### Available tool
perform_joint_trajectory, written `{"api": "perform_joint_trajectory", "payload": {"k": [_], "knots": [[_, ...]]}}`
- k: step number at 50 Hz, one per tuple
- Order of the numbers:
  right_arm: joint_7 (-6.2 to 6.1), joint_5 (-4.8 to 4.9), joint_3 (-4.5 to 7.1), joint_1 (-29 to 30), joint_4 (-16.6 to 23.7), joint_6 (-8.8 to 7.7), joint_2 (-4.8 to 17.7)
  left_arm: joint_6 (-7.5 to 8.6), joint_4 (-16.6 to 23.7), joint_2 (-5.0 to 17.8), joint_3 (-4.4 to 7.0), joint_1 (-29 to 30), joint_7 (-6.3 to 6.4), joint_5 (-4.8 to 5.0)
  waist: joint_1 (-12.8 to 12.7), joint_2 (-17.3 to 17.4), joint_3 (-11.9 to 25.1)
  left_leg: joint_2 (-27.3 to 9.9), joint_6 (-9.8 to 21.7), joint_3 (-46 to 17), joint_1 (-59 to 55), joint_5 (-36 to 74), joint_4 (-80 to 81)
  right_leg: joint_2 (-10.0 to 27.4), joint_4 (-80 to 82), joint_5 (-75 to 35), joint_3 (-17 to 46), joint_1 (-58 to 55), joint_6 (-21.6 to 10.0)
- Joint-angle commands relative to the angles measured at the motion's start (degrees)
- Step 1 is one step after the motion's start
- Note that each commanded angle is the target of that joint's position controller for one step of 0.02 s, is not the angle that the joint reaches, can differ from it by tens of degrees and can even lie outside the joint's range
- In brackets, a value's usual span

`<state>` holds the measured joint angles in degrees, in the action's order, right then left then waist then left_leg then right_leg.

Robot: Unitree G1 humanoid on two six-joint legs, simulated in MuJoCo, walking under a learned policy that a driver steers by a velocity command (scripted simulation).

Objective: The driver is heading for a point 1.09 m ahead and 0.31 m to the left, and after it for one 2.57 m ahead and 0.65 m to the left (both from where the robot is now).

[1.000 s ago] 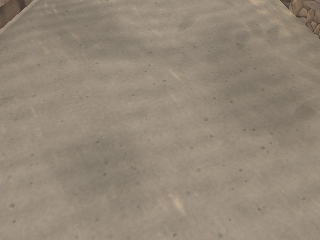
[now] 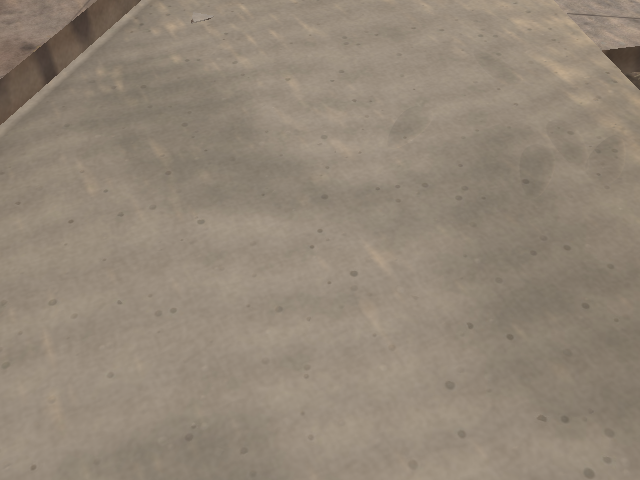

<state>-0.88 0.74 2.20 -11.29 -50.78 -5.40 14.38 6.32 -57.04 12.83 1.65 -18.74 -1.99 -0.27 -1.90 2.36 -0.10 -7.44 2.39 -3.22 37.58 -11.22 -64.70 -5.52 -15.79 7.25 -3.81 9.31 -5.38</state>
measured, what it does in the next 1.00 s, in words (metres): walks ahead: left foot, then right foot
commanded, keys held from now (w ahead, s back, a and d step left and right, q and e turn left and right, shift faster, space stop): w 0.80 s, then w+q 0.20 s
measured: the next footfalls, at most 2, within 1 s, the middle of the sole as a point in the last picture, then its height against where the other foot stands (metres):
left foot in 0.30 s outside the picture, level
right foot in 0.86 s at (383, 418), level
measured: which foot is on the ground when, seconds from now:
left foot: up 0.00-0.28, down 0.30-0.88, up 0.90-1.00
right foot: down 0.00-0.32, up 0.34-0.84, down 0.86-1.00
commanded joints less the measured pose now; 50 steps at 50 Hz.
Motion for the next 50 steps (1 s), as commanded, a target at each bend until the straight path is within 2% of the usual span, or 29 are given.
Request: {"api": "perform_joint_trajectory", "payload": {"k": [1, 5, 10, 12, 13, 14, 15, 16, 17, 18, 19, 20, 22, 23, 25, 28, 32, 36, 38, 41, 42, 43, 44, 45, 46, 47, 48, 49, 50], "knots": [[-0.33, -0.67, 0.69, -1.39, 2.58, 0.24, 2.46, 0.87, 3.13, 7.60, 1.22, 2.06, 1.15, 0.10, 2.52, -4.18, -3.22, -2.34, -1.58, -0.13, 2.26, 8.85, 8.27, 16.24, 11.00, -5.43, 12.04, 4.98, -9.55], [0.37, -0.21, 0.27, 7.66, 4.94, -0.38, 1.54, 0.15, 2.16, 9.12, 1.46, -2.48, 1.90, 0.97, -0.78, -4.41, -3.25, 0.34, -1.95, 2.17, 0.26, 17.35, 24.41, 15.18, 10.07, -6.22, 9.08, 0.37, -7.03], [2.15, 0.56, 0.02, 14.72, 7.86, -0.94, 2.24, -1.07, 0.19, 9.63, 1.79, -6.69, 2.08, 1.44, -2.80, -5.27, -4.92, 2.01, -0.78, 2.49, 0.82, 12.75, 32.82, 18.83, 5.91, -5.21, 10.03, -8.93, -6.29], [2.77, 0.57, 0.39, 13.51, 8.26, -1.44, 3.47, -1.67, 0.12, 10.39, 2.16, -6.05, 2.25, 1.46, -1.24, -6.08, -4.06, 2.97, 0.85, 2.94, -2.38, 8.24, 35.06, 20.26, 2.83, -8.77, 10.67, -11.47, -5.36], [2.87, 0.52, 0.92, 10.51, 7.68, -1.66, 4.55, -1.96, 0.39, 10.87, 2.29, -4.86, 2.28, 1.41, 0.78, -6.80, -2.37, 4.36, 1.80, 4.11, -7.35, 6.57, 36.06, 19.99, -0.53, -15.59, 10.13, -11.61, -4.64], [2.72, 0.41, 2.07, 3.66, 5.69, -1.79, 6.45, -2.27, 0.77, 10.49, 2.09, -3.57, 2.27, 1.19, 4.52, -6.57, 1.60, 6.38, 3.17, 5.74, -16.63, 6.11, 37.18, 17.59, -8.58, -25.13, 7.99, -10.58, -3.39], [2.29, 0.21, 3.65, -7.72, 2.56, -1.87, 10.11, -2.32, 1.73, 8.55, 1.27, -2.94, 2.24, 0.45, 9.03, -4.55, 9.18, 3.46, 5.82, 2.41, -32.77, 7.58, 35.72, 14.18, -22.71, -24.94, 5.14, -3.39, -1.49], [2.06, -0.98, 5.21, -16.38, 0.95, -1.48, 16.30, -1.30, 2.70, 2.62, -0.55, -8.42, 1.79, 0.24, 8.76, 7.81, 18.51, -11.35, 14.02, -20.89, -57.11, 1.69, 37.28, 5.55, -46.46, -5.49, 0.63, 20.17, 2.93], [2.29, -0.80, 4.33, -17.93, 0.42, -1.29, 13.50, 0.30, 2.05, 2.10, -0.97, -9.42, 1.49, 0.96, 8.62, 13.44, 22.98, -16.25, 17.09, -39.36, -61.78, -3.40, 46.54, 1.89, -57.26, 24.18, 8.46, 30.59, 2.95], [2.31, -0.45, 3.04, -13.57, 1.00, -1.45, 9.51, 1.22, 3.26, 8.42, 0.69, -4.54, 1.26, 2.51, 7.96, 9.09, 15.31, -14.28, 13.90, -33.06, -55.56, -4.84, 47.38, 5.75, -61.87, 21.71, 11.20, 35.60, 1.61], [2.29, -0.29, 2.28, -7.68, 2.41, -1.35, 7.46, 1.47, 4.73, 9.48, 0.96, -0.15, 1.41, 2.83, 6.23, 5.22, 9.39, -12.35, 11.96, -24.24, -46.69, -0.53, 48.33, 9.06, -60.43, 16.16, 9.18, 35.41, 1.00], [2.60, -0.58, 1.70, -3.40, 3.06, -1.33, 5.72, 1.21, 5.05, 8.86, 1.17, 2.13, 1.80, 2.02, 4.46, 1.01, 5.44, -9.80, 11.01, -18.15, -38.39, 4.28, 50.53, 11.26, -56.87, 11.63, 8.11, 32.84, 1.22], [3.11, -1.11, 1.10, -1.09, 2.68, -1.59, 3.56, -0.47, 4.65, 6.57, 1.48, 0.46, 2.13, 1.26, 1.26, 2.39, 2.84, -6.02, 9.79, -11.15, -29.88, 8.19, 54.27, 13.66, -51.50, 7.04, 8.11, 26.37, 1.71], [3.15, -1.06, 1.18, -1.93, 1.97, -1.73, 3.75, -1.15, 4.22, 5.29, 1.39, -0.58, 2.19, 1.22, 0.72, 2.39, 2.32, -5.19, 10.24, -9.00, -28.21, 10.60, 55.34, 13.63, -50.45, 6.11, 7.49, 25.24, 2.10], [2.70, -1.07, 1.61, -4.07, 0.60, -1.88, 5.41, -1.83, 4.97, 5.08, 1.61, 0.99, 2.40, 1.00, 0.30, 1.53, 0.66, -4.81, 10.90, -6.08, -27.60, 15.20, 56.68, 13.89, -47.11, 2.84, 7.06, 27.61, 3.01], [1.64, -0.98, 1.81, -7.31, -0.86, -1.34, 6.31, -1.85, 7.37, 5.03, 1.88, 7.92, 2.42, 0.49, 1.76, 0.61, -1.07, -4.81, 10.61, -4.03, -30.22, 17.51, 57.61, 14.03, -37.84, -4.73, 6.87, 32.95, 4.22], [0.80, -0.47, 1.83, -10.37, -2.16, -0.83, 7.14, -1.34, 9.57, 3.83, 1.49, 15.97, 1.77, 0.78, 4.12, 1.03, -2.71, -3.45, 8.96, -0.87, -31.66, 14.36, 58.68, 12.21, -24.54, -13.45, 5.06, 31.06, 4.30], [0.56, -0.06, 2.06, -14.22, -4.40, -0.12, 7.54, -0.93, 11.72, 3.86, 1.13, 22.35, 0.77, 1.30, 6.13, 1.05, -4.96, -5.48, 8.85, -0.75, -37.88, 13.03, 57.26, 10.89, -17.85, -12.29, 4.30, 32.02, 3.67], [0.28, 0.10, 2.34, -14.81, -5.16, 0.43, 7.81, -0.51, 12.92, 4.16, 1.08, 24.30, 0.02, 1.46, 6.03, 1.22, -5.60, -7.17, 8.49, -1.10, -41.40, 14.62, 55.25, 10.65, -15.76, -9.28, 4.49, 32.52, 2.60], [0.03, 0.30, 2.82, -13.36, -5.22, 1.13, 8.80, 0.12, 12.81, 6.13, 1.86, 21.10, -0.57, 1.42, 3.16, 2.47, -3.13, -7.83, 7.14, -1.38, -42.84, 26.31, 49.43, 8.26, -13.38, -3.36, 2.85, 23.75, 0.51], [0.06, 0.29, 2.79, -12.04, -4.95, 1.41, 8.94, 0.31, 11.35, 7.67, 2.82, 15.51, -0.36, 1.31, -0.22, 2.93, 0.10, -6.27, 6.29, -0.61, -41.41, 35.34, 43.26, 6.17, -12.26, -2.99, 1.29, 15.00, -0.48], [0.16, -0.07, 2.21, -10.99, -4.28, 1.57, 7.61, 0.39, 8.16, 10.70, 4.39, 4.87, 0.13, 1.22, -4.88, 1.95, 6.46, -2.87, 4.66, 1.18, -35.70, 36.63, 31.60, 6.48, -12.86, -4.47, 1.97, -0.15, -2.17], [0.23, -1.19, 1.18, -11.50, -2.47, 1.40, 5.47, 0.26, 6.31, 15.86, 5.64, -6.14, 0.91, 0.34, -7.63, -6.20, 16.19, 2.04, 2.47, 3.93, -21.98, 16.51, 11.85, 19.25, -13.64, -4.35, 16.26, -19.09, -5.80], [0.78, 0.01, -0.76, -19.38, -3.09, 0.16, -2.43, 0.03, 5.51, 17.33, 5.65, -7.46, 0.48, -0.08, -3.22, -20.89, 23.39, 11.29, -0.05, 0.28, -1.65, -21.57, -5.30, 30.54, -5.46, 6.03, 42.04, -34.46, -13.46], [0.76, 1.64, 1.00, -15.22, -3.73, -0.77, 5.03, 0.20, 6.14, 11.52, 4.23, -5.54, 0.56, 0.32, -5.10, -13.33, 18.80, 8.23, 0.80, -6.38, 3.33, -21.25, -11.51, 28.58, -2.42, 10.72, 41.17, -29.61, -10.60], [0.64, 2.46, 1.86, -10.21, -1.96, -1.11, 7.48, 0.39, 6.95, 9.12, 3.48, -0.52, 0.80, 0.62, -3.95, -10.72, 10.73, 5.45, 1.52, -4.90, 5.78, -15.51, -11.54, 27.17, -1.28, 8.35, 31.61, -21.23, -7.66], [0.14, 2.11, 1.98, -7.87, -1.56, -0.89, 6.90, 0.58, 7.63, 7.61, 2.90, 4.30, 0.70, 0.49, -1.75, -5.99, 6.80, 2.46, 1.29, -3.67, 2.87, -10.01, -9.14, 25.14, 0.77, 3.68, 24.98, -12.56, -6.18], [-0.21, 1.36, 2.45, -7.06, -1.56, -0.30, 6.09, 0.76, 7.62, 5.91, 2.54, 6.99, 0.55, 0.23, -0.17, -5.60, 3.62, 0.83, 1.13, -3.46, 0.45, -6.67, -6.22, 22.94, 3.05, 0.99, 19.47, -6.36, -5.15], [-0.11, 1.31, 2.58, -8.74, -1.82, 0.57, 4.67, 0.93, 7.17, 4.99, 2.30, 7.97, 0.52, -0.39, 1.56, -7.54, 2.82, -0.53, 1.18, -3.84, -3.07, -4.37, -4.64, 21.46, 4.88, -0.52, 15.36, -2.58, -4.37]]}}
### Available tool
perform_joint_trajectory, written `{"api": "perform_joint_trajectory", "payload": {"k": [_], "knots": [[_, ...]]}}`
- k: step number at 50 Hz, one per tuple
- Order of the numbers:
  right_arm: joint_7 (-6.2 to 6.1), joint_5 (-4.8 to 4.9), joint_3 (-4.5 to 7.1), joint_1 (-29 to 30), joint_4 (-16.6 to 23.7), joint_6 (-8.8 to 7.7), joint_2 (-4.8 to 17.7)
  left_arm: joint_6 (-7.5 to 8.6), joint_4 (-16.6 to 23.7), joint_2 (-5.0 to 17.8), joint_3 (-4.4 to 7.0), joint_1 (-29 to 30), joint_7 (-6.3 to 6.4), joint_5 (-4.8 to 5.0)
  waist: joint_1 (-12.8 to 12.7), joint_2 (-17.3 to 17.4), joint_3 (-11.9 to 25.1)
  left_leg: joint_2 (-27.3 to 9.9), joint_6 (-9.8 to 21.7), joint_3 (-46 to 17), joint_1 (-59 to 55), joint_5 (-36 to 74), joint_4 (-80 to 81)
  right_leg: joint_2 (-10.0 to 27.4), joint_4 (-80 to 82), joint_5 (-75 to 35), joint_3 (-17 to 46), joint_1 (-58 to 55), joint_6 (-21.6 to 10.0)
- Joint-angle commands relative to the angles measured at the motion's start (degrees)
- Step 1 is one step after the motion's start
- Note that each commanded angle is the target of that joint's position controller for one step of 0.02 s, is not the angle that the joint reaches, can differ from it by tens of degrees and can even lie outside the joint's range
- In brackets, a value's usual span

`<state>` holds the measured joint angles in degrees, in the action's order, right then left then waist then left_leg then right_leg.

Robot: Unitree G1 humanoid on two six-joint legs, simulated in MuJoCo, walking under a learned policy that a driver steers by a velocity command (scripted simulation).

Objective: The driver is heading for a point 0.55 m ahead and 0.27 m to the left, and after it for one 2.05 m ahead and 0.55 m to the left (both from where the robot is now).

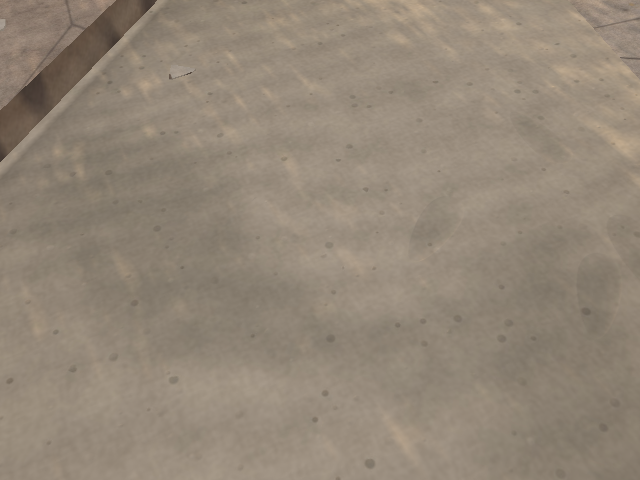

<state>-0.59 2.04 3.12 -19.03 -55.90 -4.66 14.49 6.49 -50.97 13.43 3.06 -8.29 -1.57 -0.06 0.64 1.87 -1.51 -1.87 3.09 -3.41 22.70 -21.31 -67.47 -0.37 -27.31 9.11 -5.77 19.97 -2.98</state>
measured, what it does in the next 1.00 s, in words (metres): walks ahead, turning left: left foot, then right foot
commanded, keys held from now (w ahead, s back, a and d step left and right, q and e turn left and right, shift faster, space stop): w+q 1.00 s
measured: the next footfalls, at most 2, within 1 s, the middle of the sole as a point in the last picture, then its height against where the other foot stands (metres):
left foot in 0.44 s outside the picture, level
right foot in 0.94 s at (294, 372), level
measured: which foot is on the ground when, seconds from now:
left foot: up 0.00-0.42, down 0.44-0.94, up 0.96-1.00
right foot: down 0.00-0.46, up 0.48-0.92, down 0.94-1.00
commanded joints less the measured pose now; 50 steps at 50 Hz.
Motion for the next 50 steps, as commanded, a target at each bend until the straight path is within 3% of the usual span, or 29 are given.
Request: {"api": "perform_joint_trajectory", "payload": {"k": [1, 4, 7, 11, 16, 19, 20, 21, 22, 23, 24, 25, 26, 27, 28, 29, 31, 33, 37, 41, 44, 46, 47, 48, 49, 50], "knots": [[-0.29, 0.15, 1.65, -2.05, 3.02, 0.61, 3.10, 0.88, 0.54, 3.94, 0.94, -2.46, 0.13, -0.75, -0.32, -7.41, 3.55, -6.41, 0.51, -3.35, 10.38, 6.72, -1.06, 15.39, 17.78, -3.85, 14.54, -11.35, -6.78], [-0.39, -0.05, 2.00, 0.25, 4.48, 2.12, 2.22, 1.20, -0.92, 5.91, 1.62, -3.74, 0.88, -0.92, 0.36, -5.77, 0.69, -6.71, 0.04, -3.63, 14.33, 11.37, 1.46, 15.15, 19.82, -10.08, 8.01, -9.91, -7.32], [-0.04, -0.53, 2.28, 4.58, 6.42, 2.16, 2.39, 0.77, -1.75, 6.83, 1.91, -5.29, 1.90, -1.12, -0.30, -4.74, -0.88, -6.11, -0.86, -4.32, 19.25, 18.57, 8.56, 15.00, 20.42, -13.02, 3.69, -12.42, -7.02], [1.36, -0.93, 1.68, 11.65, 9.12, 1.78, 1.39, 0.09, -2.08, 8.13, 2.11, -6.94, 2.79, -0.75, -2.38, -3.98, -2.59, -5.41, -0.85, 0.20, 19.00, 25.54, 20.33, 14.64, 20.84, -14.35, -1.76, -15.35, -5.80], [3.29, -0.77, 0.90, 19.76, 13.99, 1.78, 0.54, -1.74, -3.47, 9.62, 2.75, -11.59, 3.12, 0.26, -4.94, -3.58, -5.06, -4.32, 0.79, 5.00, 22.19, 20.58, 27.87, 17.61, 16.78, -20.44, -5.12, -25.49, -5.40], [4.11, -0.62, 1.82, 17.87, 15.69, 2.07, 2.60, -2.72, -2.54, 11.85, 3.39, -9.38, 3.39, 0.90, -1.82, -6.44, -1.81, 0.04, 3.46, 9.89, 13.23, 12.68, 29.35, 17.90, 8.38, -43.09, -7.81, -27.22, -3.76], [4.15, -0.49, 2.63, 14.13, 15.35, 2.23, 4.13, -3.09, -2.15, 12.74, 3.63, -8.44, 3.57, 1.10, 0.71, -7.74, 0.78, 2.35, 4.73, 11.37, 7.54, 9.86, 29.17, 17.72, 2.19, -51.71, -8.37, -26.98, -3.16], [4.00, -0.29, 3.98, 7.00, 13.93, 2.28, 6.59, -3.44, -1.72, 13.39, 3.73, -6.99, 3.62, 1.34, 4.96, -7.75, 4.60, 4.70, 6.54, 12.01, -2.24, 10.71, 31.95, 16.59, -7.76, -54.66, -9.05, -24.65, -2.09], [3.04, -0.34, 6.13, -2.41, 11.48, 2.44, 10.67, -3.31, -1.05, 13.06, 3.49, -6.34, 3.61, 1.35, 9.63, -5.07, 9.42, 5.17, 8.97, 8.25, -18.30, 14.03, 36.51, 13.97, -22.41, -44.85, -9.38, -15.52, 0.32], [1.88, -0.33, 7.53, -5.50, 10.49, 2.69, 17.14, -2.25, 1.37, 5.90, 1.56, -9.72, 2.99, -0.85, 5.78, 9.38, 13.13, -9.04, 15.87, -16.81, -37.11, 12.98, 37.69, 5.93, -43.70, 2.14, -8.19, 8.22, 3.44], [2.27, -1.12, 6.57, -5.34, 12.46, 1.58, 16.73, 0.59, 3.56, 4.31, 0.43, -9.63, 2.00, 0.40, 3.91, 9.94, 22.13, -18.11, 23.84, -44.99, -46.19, 5.37, 48.56, -2.23, -55.10, 25.83, 6.42, 21.09, 3.84], [2.64, -1.66, 5.26, -5.22, 12.16, 0.91, 12.16, 2.30, 5.39, 8.40, 1.54, -1.68, 1.36, 2.73, 6.63, 3.73, 17.40, -16.41, 19.68, -38.96, -44.07, 7.86, 51.30, 0.98, -55.75, 21.26, 11.20, 27.03, 2.17], [2.64, -1.34, 4.61, -1.79, 12.42, 0.40, 9.92, 3.01, 6.08, 8.16, 1.42, 0.00, 1.30, 2.99, 4.61, 1.78, 11.09, -14.31, 17.31, -29.91, -36.12, 12.66, 50.94, 3.50, -51.17, 15.71, 10.68, 27.42, 0.95], [2.66, -1.07, 4.01, 2.88, 13.52, 0.18, 8.04, 2.95, 5.01, 8.11, 1.68, -0.51, 1.81, 1.65, 1.72, -2.39, 7.61, -11.56, 15.28, -23.22, -27.24, 18.00, 51.09, 5.89, -46.37, 12.07, 10.55, 23.50, 1.12], [2.48, -1.28, 3.37, 5.80, 14.49, 0.09, 6.29, 2.19, 4.63, 8.92, 2.33, -1.80, 2.08, 0.77, -0.43, -1.92, 6.11, -9.67, 14.13, -18.86, -20.85, 22.57, 51.96, 7.45, -42.35, 9.88, 10.61, 19.08, 1.63], [2.23, -1.53, 3.08, 6.67, 15.05, 0.05, 5.79, 1.21, 4.72, 9.01, 2.60, -2.64, 1.99, 0.49, -1.70, -1.15, 5.77, -8.42, 13.77, -17.26, -17.01, 24.23, 53.19, 8.11, -40.23, 8.61, 10.71, 15.86, 2.26], [1.56, -1.21, 3.35, 5.71, 15.04, -0.19, 7.29, -0.14, 5.42, 7.58, 2.54, -2.31, 2.15, -0.32, -2.33, -0.89, 4.86, -7.15, 14.01, -14.49, -12.86, 28.30, 54.40, 7.76, -35.39, 6.37, 9.53, 14.55, 4.18], [0.65, -1.16, 3.77, 3.53, 14.80, -0.20, 9.02, -0.69, 7.02, 6.63, 2.26, 1.71, 2.47, -0.81, -1.38, -0.27, 3.35, -5.98, 13.57, -12.42, -11.01, 29.66, 55.01, 6.69, -28.64, 1.10, 8.72, 16.13, 5.78], [-0.23, -0.91, 3.69, 0.15, 14.32, 0.44, 8.97, -0.29, 9.72, 5.16, 1.50, 10.25, 2.01, -0.29, 1.90, 2.79, 1.67, -3.19, 10.36, -10.85, -10.03, 22.30, 54.22, 3.32, -11.29, -11.58, 8.63, 14.49, 6.07], [-0.32, -0.60, 3.76, -2.38, 13.37, 0.83, 9.23, 0.57, 12.13, 6.19, 1.40, 15.06, 0.96, 0.46, 3.80, 4.11, 0.94, -4.70, 9.21, -14.71, -12.40, 17.96, 51.43, 1.23, -3.25, -13.96, 9.20, 11.70, 5.18], [-0.87, -0.63, 3.80, -2.42, 13.47, 1.44, 9.17, 1.60, 12.68, 8.20, 1.95, 14.05, 0.18, 0.62, 2.68, 5.15, 1.35, -6.55, 8.50, -19.58, -16.62, 18.19, 46.61, 0.58, 0.02, -8.45, 10.14, 9.15, 3.70], [-1.01, -0.73, 3.61, -0.52, 14.37, 1.84, 8.63, 2.24, 11.05, 9.74, 2.81, 7.26, 0.33, 0.51, -1.14, 6.57, 3.51, -5.02, 7.02, -20.48, -16.51, 23.42, 41.25, -0.28, 2.88, -6.06, 8.62, 0.11, 1.64], [-0.75, -1.05, 2.78, 0.60, 15.34, 1.72, 6.48, 2.52, 9.74, 11.77, 3.66, 0.27, 0.64, -0.31, -4.52, 5.12, 8.92, -1.87, 5.15, -17.91, -13.11, 25.16, 32.05, 3.23, 2.17, -6.55, 10.92, -11.79, -0.81], [-0.61, -2.31, 1.60, -0.13, 16.74, 1.57, 3.53, 2.22, 8.90, 15.20, 4.42, -9.56, 1.12, -0.74, -7.60, -2.76, 17.74, 2.83, 2.63, -11.81, -4.14, 12.38, 14.99, 13.68, 1.20, -3.83, 21.86, -27.88, -4.03], [-0.50, 0.14, 0.98, -9.49, 18.08, 1.04, 1.58, 1.49, 6.80, 18.02, 5.08, -12.49, 0.60, -1.07, -2.38, -24.85, 22.27, 8.32, -0.32, -7.64, 16.52, -14.13, -1.10, 25.01, 7.96, 9.16, 50.06, -42.41, -13.02], [-0.74, 0.75, 2.00, -8.26, 16.00, 1.20, 8.17, 1.21, 8.46, 11.55, 3.66, -9.82, 0.45, 0.22, -3.77, -15.71, 16.39, 3.25, -0.90, -9.13, 22.70, -11.09, -8.00, 24.34, 10.05, 20.17, 49.99, -38.47, -11.26]]}}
